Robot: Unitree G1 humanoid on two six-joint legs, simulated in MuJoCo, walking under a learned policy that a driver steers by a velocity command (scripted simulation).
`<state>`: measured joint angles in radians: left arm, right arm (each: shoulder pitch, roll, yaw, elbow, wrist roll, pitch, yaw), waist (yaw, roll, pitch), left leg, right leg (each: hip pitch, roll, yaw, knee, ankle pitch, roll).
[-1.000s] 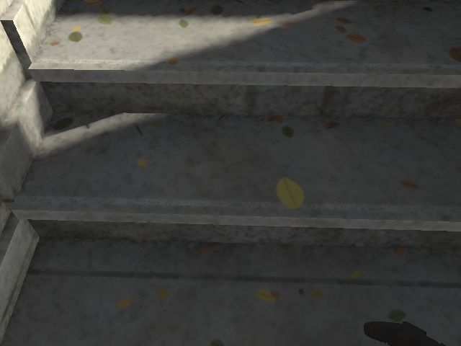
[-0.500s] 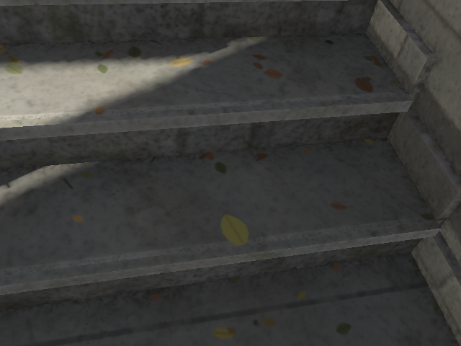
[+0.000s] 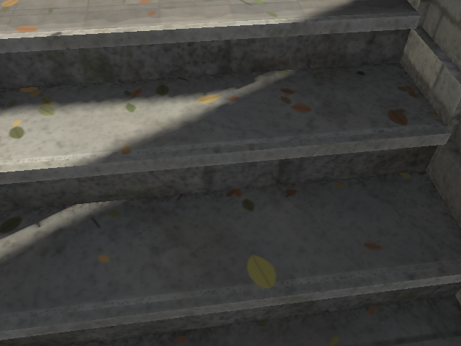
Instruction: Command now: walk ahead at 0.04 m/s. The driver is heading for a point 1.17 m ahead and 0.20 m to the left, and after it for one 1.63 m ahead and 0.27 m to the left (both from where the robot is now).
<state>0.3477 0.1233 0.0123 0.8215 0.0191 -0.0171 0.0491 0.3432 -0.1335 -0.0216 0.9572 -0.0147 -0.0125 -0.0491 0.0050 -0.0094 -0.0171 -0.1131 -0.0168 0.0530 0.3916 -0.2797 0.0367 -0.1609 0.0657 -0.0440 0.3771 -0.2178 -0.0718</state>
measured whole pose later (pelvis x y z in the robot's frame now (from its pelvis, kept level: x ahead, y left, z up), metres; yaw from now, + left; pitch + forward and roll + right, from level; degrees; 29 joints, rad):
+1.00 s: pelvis +0.42 -0.04 +0.17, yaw +0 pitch +5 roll +2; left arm 0.56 0.13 0.01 1.13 0.00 -0.12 0.03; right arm -0.11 0.00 0.09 0.56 -0.02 -0.03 -0.01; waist 0.08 -0.02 0.01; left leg -1.29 0.07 0.14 1.70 -0.39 0.15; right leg -0.01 0.01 -0.08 0.20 -0.26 -0.07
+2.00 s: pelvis +1.06 -0.02 +0.50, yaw +15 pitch +4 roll +1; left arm 0.49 0.19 0.04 1.00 0.02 -0.13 0.03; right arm -0.06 -0.04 0.02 0.51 -0.03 0.05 0.00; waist 0.00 -0.01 0.02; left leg -1.33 0.02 0.06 1.76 -0.38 0.17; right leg 0.04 -0.08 -0.32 0.22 -0.28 0.01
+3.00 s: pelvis +1.57 +0.19 +0.67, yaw +40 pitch +1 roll +0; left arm 0.38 0.22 0.00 0.82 0.01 -0.09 0.01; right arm 0.13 -0.22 -0.02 0.76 -0.04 -0.01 0.01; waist 0.04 0.04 0.00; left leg -0.50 -0.04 -0.07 0.76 -0.20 -0.01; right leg -0.19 0.03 -0.05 0.36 -0.19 -0.05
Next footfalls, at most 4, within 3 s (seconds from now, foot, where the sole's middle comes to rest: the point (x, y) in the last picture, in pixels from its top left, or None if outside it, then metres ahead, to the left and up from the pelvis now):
0.58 right None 0.35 -0.11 -0.61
1.08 left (220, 248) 0.66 0.05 -0.44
1.56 right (294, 109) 1.00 -0.14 -0.28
2.08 left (202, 0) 1.29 0.12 -0.11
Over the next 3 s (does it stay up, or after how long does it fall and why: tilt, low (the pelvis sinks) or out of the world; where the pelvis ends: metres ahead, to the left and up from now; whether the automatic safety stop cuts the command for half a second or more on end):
stays up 1.57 0.19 0.67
